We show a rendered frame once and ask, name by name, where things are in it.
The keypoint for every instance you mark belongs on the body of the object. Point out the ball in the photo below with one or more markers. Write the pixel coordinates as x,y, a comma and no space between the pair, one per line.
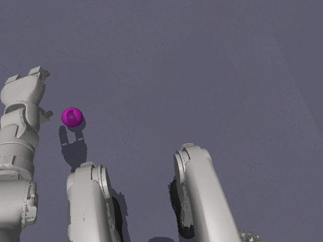
72,117

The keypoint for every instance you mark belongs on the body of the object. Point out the left robot foot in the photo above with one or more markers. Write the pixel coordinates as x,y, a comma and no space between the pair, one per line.
118,219

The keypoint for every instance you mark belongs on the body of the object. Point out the right robot hand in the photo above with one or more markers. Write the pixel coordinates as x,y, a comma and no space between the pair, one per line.
249,236

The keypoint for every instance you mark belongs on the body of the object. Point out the right robot foot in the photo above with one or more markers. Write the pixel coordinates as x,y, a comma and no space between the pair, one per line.
185,232

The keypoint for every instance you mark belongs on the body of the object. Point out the left robot arm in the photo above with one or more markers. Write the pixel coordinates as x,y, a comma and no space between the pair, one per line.
18,140

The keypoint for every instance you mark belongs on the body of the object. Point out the left robot hand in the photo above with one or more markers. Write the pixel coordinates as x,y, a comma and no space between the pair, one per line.
30,88

